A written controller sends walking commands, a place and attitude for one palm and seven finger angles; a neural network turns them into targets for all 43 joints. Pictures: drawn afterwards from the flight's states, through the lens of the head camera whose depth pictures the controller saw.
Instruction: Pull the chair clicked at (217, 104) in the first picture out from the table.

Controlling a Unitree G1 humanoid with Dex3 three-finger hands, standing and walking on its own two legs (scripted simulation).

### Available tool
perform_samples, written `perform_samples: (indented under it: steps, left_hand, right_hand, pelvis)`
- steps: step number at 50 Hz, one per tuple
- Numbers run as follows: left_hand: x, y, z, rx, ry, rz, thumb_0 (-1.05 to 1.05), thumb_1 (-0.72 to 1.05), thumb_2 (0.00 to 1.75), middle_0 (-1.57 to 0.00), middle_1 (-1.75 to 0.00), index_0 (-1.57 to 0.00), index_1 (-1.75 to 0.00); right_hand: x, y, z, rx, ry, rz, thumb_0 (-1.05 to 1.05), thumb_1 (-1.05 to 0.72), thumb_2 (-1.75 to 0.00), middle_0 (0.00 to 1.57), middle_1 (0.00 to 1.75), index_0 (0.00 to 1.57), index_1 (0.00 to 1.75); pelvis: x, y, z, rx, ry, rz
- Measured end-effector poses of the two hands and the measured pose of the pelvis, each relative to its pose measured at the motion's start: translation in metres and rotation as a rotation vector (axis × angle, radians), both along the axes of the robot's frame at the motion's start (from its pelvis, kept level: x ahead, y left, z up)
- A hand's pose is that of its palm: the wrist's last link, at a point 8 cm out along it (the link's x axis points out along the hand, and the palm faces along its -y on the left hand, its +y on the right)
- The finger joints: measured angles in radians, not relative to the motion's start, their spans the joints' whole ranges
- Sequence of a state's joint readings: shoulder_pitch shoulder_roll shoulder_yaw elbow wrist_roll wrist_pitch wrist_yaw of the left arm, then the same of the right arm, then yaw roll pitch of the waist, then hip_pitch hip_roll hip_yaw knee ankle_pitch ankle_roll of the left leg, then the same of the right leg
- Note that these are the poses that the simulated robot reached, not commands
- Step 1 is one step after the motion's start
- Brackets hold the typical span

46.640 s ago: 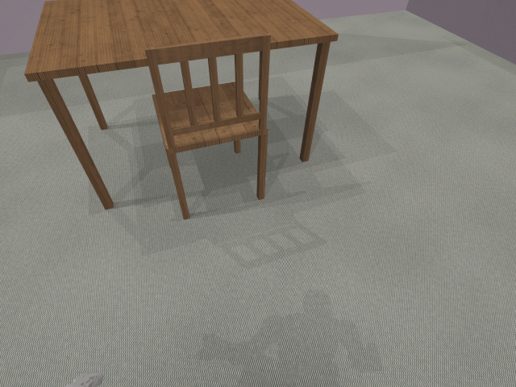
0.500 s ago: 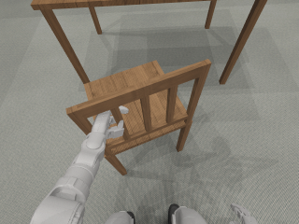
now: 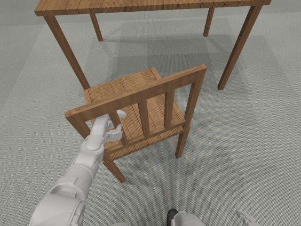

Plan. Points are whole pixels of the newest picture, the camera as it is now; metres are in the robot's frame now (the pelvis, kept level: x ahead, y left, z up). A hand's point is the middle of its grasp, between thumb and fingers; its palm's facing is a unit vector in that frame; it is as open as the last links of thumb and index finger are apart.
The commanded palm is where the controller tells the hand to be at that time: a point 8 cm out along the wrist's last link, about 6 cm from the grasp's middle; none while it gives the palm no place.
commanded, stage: step backward, pulling the chair out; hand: left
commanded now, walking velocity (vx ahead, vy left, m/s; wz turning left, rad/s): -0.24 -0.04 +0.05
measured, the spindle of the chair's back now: (144, 119) +0.45 +0.03 -0.10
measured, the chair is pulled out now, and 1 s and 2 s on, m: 0.46 0.47 0.47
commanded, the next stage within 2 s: stop walking, hand still on the chair in 1.66 s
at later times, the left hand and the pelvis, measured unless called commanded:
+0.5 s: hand (118, 134) +0.37 +0.10 -0.04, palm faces -0.12 -0.96 -0.23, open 5.8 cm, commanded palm +0.36 +0.16 -0.03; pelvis +0.00 +0.00 +0.00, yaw +0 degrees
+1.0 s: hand (118, 134) +0.37 +0.10 -0.04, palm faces -0.11 -0.97 -0.23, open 5.8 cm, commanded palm +0.35 +0.16 -0.03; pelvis -0.01 +0.00 +0.00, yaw +0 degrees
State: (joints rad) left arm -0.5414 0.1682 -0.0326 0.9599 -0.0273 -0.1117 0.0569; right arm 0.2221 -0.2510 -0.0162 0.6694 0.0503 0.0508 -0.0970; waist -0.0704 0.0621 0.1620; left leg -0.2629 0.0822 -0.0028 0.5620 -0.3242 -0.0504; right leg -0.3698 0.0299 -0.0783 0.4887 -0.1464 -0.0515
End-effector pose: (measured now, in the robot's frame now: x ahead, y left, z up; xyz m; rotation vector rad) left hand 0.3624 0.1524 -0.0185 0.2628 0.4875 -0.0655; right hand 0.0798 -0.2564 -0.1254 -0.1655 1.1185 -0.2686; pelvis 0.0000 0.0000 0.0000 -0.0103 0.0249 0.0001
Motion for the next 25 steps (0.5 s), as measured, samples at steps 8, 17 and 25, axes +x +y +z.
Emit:
perform_samples:
  steps: [8,17,25]
  left_hand:
    - [-0.005,0.002,0.0,-0.016,-0.002,-0.007,0.11,0.75,0.85,-0.09,-1.13,-0.38,-1.33]
    - [-0.008,0.003,0.0,-0.002,0.004,-0.013,0.11,0.73,0.86,-0.11,-1.13,-0.39,-1.34]
    - [-0.007,0.002,0.001,0.0,0.009,0.002,0.11,0.71,0.89,-0.11,-1.13,-0.41,-1.35]
  right_hand:
    - [-0.008,0.002,0.007,-0.033,-0.006,-0.016,0.01,-0.9,-0.89,0.2,0.3,0.21,0.3]
    - [-0.009,0.011,0.002,0.008,0.008,-0.008,0.01,-0.9,-0.89,0.2,0.3,0.21,0.3]
    - [-0.006,0.002,0.0,-0.011,-0.001,-0.011,0.01,-0.9,-0.89,0.2,0.3,0.21,0.3]
  pelvis:
    - [-0.004,0.01,0.001,0.015,0.002,-0.011]
    - [0.001,0.004,0.001,0.01,-0.001,-0.016]
    - [-0.002,0.003,0.0,0.007,0.004,-0.003]
